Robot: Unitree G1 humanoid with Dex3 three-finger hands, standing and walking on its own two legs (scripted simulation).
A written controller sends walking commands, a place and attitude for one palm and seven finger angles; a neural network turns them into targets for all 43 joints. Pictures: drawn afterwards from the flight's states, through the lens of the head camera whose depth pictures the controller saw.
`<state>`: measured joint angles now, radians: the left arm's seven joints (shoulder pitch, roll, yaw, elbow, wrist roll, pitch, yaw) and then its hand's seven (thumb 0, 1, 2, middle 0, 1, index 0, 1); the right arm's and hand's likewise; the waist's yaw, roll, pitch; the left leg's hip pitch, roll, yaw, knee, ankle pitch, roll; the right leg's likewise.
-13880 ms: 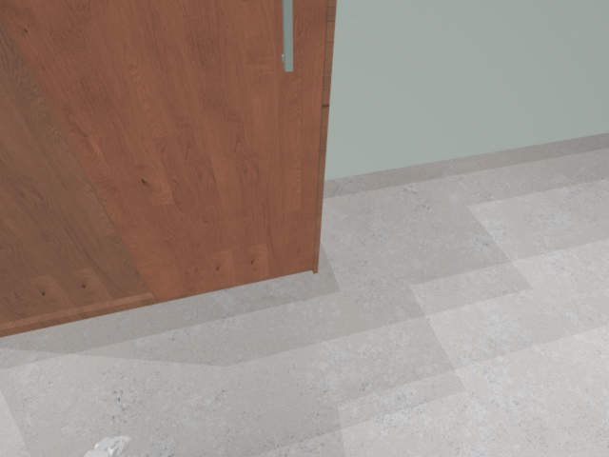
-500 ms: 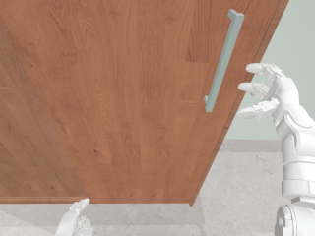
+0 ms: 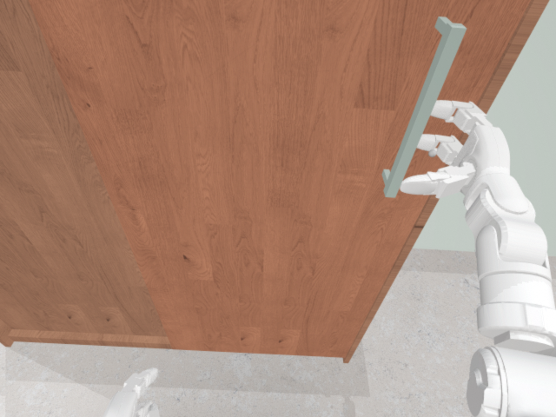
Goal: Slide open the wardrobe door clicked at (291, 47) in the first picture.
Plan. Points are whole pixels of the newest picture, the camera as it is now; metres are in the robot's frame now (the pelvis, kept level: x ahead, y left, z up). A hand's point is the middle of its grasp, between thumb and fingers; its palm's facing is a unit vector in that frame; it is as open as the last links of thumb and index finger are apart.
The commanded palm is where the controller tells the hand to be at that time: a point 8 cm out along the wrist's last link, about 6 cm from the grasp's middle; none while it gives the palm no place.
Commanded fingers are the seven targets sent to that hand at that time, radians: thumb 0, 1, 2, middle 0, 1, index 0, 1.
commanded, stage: feel for the door with the fingertips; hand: right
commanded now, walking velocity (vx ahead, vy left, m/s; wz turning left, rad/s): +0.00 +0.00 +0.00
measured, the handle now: (413, 119) +0.48 -0.13 +0.23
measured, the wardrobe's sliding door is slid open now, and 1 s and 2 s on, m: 0.00 0.00 0.00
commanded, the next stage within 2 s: slide the fingers in behind the handle in 0.36 s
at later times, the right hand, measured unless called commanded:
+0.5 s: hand (435, 141) +0.44 -0.15 +0.23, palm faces -0.03 +1.00 +0.00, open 13.7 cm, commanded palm +0.42 -0.21 +0.23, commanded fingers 0.00 0.50 -0.30 0.30 1.20 0.30 1.20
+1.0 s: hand (432, 156) +0.41 -0.15 +0.22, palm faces -0.04 +1.00 +0.00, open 14.0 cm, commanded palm +0.39 -0.20 +0.23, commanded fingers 0.00 0.50 -0.30 0.30 1.20 0.30 1.20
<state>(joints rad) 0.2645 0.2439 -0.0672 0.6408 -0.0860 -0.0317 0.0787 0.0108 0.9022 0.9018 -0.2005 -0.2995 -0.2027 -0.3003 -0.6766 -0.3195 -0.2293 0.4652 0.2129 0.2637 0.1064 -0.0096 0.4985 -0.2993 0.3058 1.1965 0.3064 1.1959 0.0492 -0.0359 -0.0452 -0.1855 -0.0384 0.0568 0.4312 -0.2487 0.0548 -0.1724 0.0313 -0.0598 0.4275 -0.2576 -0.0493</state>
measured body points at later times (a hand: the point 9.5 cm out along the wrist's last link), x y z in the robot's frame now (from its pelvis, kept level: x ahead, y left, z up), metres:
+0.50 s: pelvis +0.00 +0.01 +0.00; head +0.00 +0.02 +0.45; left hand +0.13 +0.26 -0.11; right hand +0.43 -0.21 +0.23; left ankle -0.01 +0.08 -0.74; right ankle -0.02 -0.09 -0.74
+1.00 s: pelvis +0.00 +0.00 +0.00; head -0.02 +0.02 +0.45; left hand +0.15 +0.24 -0.09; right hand +0.41 -0.20 +0.22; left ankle -0.01 +0.08 -0.74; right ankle -0.02 -0.09 -0.74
